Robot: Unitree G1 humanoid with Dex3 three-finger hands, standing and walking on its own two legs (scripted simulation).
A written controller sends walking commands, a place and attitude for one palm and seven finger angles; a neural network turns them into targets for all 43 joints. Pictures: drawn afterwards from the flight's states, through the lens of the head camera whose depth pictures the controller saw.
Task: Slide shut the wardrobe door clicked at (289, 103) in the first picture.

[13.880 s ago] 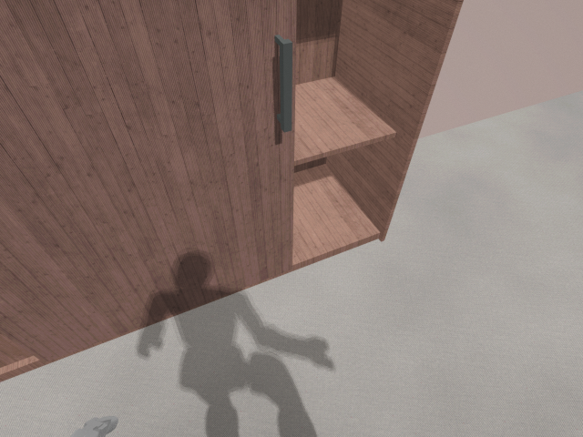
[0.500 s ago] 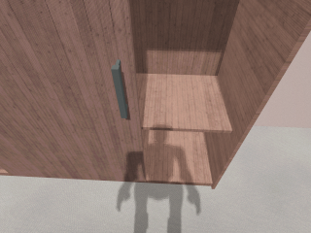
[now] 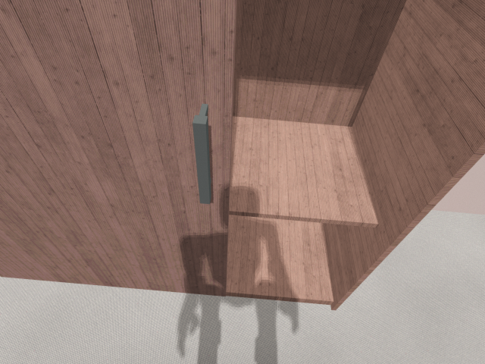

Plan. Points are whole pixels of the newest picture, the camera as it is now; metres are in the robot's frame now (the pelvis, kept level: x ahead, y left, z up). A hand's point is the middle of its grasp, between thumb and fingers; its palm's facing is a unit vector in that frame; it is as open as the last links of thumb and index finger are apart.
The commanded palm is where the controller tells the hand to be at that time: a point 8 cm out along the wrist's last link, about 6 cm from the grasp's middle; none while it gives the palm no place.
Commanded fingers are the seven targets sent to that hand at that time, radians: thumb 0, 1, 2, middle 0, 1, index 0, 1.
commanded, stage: come to a stop and stand still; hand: left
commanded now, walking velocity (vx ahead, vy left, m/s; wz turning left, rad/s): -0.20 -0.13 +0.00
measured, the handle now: (204, 158) +0.44 +0.12 +0.09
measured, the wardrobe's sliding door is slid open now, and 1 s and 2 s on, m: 0.44 0.44 0.44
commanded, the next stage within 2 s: look again from close up in 1.30 s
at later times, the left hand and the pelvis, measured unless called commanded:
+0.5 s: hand out of the picture +0.05 +0.14 -0.18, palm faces +0.01 -0.98 -0.22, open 7.3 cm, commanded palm none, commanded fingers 0.00 0.90 0.90 -0.20 -0.30 -0.20 -0.30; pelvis -0.02 -0.04 -0.01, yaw +1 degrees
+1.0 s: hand out of the picture -0.01 +0.12 -0.17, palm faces +0.06 -0.97 -0.21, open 7.3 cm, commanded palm none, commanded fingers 0.00 0.90 0.90 -0.20 -0.30 -0.20 -0.30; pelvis +0.00 -0.07 +0.00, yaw +2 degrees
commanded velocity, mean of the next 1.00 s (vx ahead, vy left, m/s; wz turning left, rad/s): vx -0.01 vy -0.02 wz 0.00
